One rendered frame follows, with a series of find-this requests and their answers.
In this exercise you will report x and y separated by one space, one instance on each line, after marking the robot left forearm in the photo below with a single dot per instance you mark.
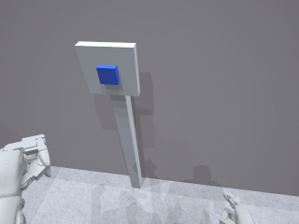
10 210

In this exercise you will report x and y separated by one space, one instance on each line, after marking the right robot hand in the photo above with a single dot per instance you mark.
240 215

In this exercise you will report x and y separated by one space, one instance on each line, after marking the panel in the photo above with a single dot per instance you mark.
123 55

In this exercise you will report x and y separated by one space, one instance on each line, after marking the left robot hand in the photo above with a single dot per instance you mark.
13 163

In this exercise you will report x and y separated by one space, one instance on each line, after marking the button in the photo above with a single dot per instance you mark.
108 74

